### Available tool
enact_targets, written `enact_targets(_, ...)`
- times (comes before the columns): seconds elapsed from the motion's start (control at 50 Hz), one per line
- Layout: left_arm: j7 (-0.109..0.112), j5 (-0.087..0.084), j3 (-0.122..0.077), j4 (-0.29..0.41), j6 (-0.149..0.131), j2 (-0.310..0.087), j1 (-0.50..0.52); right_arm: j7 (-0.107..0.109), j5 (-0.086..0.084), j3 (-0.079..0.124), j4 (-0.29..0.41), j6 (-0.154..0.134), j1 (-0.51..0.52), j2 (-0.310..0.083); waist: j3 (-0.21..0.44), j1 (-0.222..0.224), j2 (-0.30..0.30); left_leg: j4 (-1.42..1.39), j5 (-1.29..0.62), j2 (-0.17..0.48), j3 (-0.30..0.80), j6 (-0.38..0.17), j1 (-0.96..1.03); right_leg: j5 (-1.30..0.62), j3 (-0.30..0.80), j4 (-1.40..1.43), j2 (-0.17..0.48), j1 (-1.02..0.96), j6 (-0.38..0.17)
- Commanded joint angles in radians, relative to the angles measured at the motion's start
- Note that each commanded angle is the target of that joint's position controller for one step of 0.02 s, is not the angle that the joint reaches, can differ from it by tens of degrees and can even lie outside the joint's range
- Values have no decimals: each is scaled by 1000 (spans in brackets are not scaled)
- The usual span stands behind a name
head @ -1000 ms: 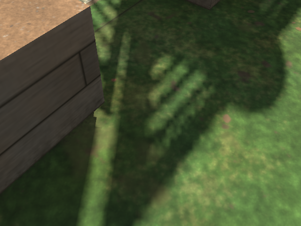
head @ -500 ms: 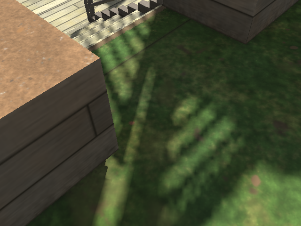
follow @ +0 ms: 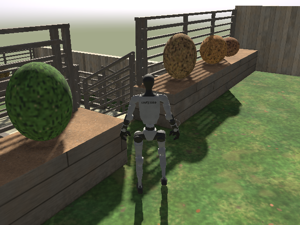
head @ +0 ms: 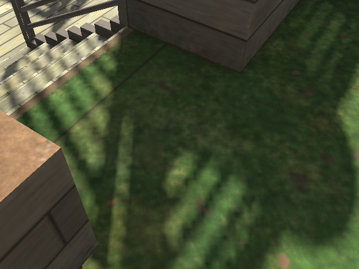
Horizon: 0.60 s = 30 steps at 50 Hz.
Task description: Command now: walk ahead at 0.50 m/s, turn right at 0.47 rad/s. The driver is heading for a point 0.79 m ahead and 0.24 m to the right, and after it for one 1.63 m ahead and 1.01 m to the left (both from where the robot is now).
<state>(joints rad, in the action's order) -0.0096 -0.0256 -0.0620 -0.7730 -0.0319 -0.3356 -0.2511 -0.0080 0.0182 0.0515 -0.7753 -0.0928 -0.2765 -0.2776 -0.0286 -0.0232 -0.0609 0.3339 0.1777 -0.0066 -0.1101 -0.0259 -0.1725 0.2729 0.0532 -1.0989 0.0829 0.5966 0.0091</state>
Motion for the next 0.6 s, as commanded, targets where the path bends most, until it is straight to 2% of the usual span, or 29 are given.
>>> enact_targets(0.02, -2, 7, -11, 82, 7, -28, -9, 1, 4, 35, 47, -29, 63, -134, 0, 25, 153, -204, -215, 268, 124, -172, 28, -127, 35, 74, 48, 80, 20)
enact_targets(0.1, -32, 13, 2, 133, 6, 9, 117, 22, -11, 42, 20, -14, 25, -166, -27, -19, 128, -195, -219, 263, 16, -143, 66, -299, -19, 311, 26, 44, -4)
enact_targets(0.14, -43, 11, 1, 162, 8, 2, 172, 24, -17, 51, 6, -3, 8, -195, -43, -34, 117, -187, -215, 282, -8, -131, 108, -289, -40, 374, 21, 40, -20)
enact_targets(0.18, -50, 9, -1, 192, 12, -7, 206, 23, -34, 60, -7, 10, -4, -215, -58, -31, 115, -164, -230, 310, -21, -118, 168, -221, -54, 414, 14, 45, -42)
enact_targets(0.2, -53, 11, -5, 202, 14, -18, 208, 23, -40, 64, -11, 16, -3, -222, -58, -23, 117, -129, -303, 318, -35, -109, 197, -176, -72, 429, 1, 34, -57)
enact_targets(0.24, -52, 16, -24, 205, 23, -50, 146, 26, -54, 74, -9, 28, 16, -252, -2, 28, 140, 26, -646, 311, -73, -83, 225, -75, -134, 447, -65, -93, -99)
enact_targets(0.26, -48, 14, -47, 177, 26, -81, 24, 27, -59, 75, -8, 36, 31, -256, 66, 102, 126, 201, -765, 280, -107, -60, 202, -97, -168, 501, -117, -256, -129)
enact_targets(0.28, -31, 7, -82, 127, 30, -144, -152, 25, -48, 65, -9, 36, 4, -224, 157, 173, 81, 437, -669, 234, -125, -23, 73, -138, -142, 530, -147, -522, -164)
enact_targets(0.3, -8, -3, -106, 116, 38, -252, -213, 19, 1, 31, 26, 28, -38, -112, 204, 135, -160, 795, 10, 127, -124, 37, -279, -133, 250, 580, 79, -785, -266)
enact_targets(0.32, -18, 5, -95, 168, 16, -280, -179, 8, -7, 10, 70, -6, -54, -80, 372, 87, -234, 1029, 447, -41, 117, 60, -534, 111, 791, 768, 240, -955, -435)
enact_targets(0.34, -29, 3, -69, 170, -4, -185, -163, -5, -47, 33, 85, -29, 60, -176, 305, 143, -80, 1066, 372, 17, 213, 41, -644, 150, 729, 829, 235, -923, -382)
enact_targets(0.36, -29, 7, -58, 165, -18, -152, -138, -10, -58, 32, 101, -45, 105, -175, 188, 124, -53, 1008, 277, 55, 197, 15, -664, 101, 592, 825, 201, -804, -342)
enact_targets(0.38, -27, 10, -51, 172, -23, -130, -75, 0, -35, 30, 89, -51, 111, -161, 126, 79, 37, 921, 196, 98, 199, 12, -607, -6, 486, 819, 155, -666, -305)
enact_targets(0.4, -22, 15, -41, 181, -26, -100, -17, 9, -16, 37, 81, -46, 100, -169, 92, 40, 24, 838, 146, 119, 203, 17, -535, -125, 407, 832, 120, -561, -288)
enact_targets(0.42, -16, 25, -36, 196, -28, -89, 6, 8, -12, 41, 79, -35, 87, -170, 85, 17, 1, 809, 114, 128, 207, 24, -480, -192, 373, 853, 99, -500, -285)
enact_targets(0.44, -12, 25, -37, 196, -31, -89, 10, 8, -7, 41, 78, -25, 82, -160, 86, 10, -1, 778, 96, 124, 199, 38, -460, -260, 351, 865, 89, -472, -293)
enact_targets(0.48, 2, 20, -41, 180, -37, -101, -20, 12, -4, 38, 73, -9, 99, -139, 77, 15, 15, 697, 62, 111, 181, 66, -455, -369, 288, 871, 72, -435, -295)
enact_targets(0.52, 16, 12, -48, 160, -34, -120, -57, 13, -2, 27, 94, -5, 178, -107, 46, 33, 27, 561, -43, 89, 173, 89, -479, -392, 250, 871, 49, -418, -277)
enact_targets(0.56, 25, 8, -49, 145, -27, -120, -80, 7, -6, 17, 108, -8, 249, -87, 33, 59, 3, 407, -171, 61, 173, 95, -441, -339, 219, 865, 16, -395, -244)
enact_targets(0.6, 29, 10, -49, 134, -25, -121, -104, -2, -13, 13, 119, -15, 301, -87, 19, 82, -16, 296, -257, 33, 169, 92, -390, -254, 228, 865, 9, -371, -223)
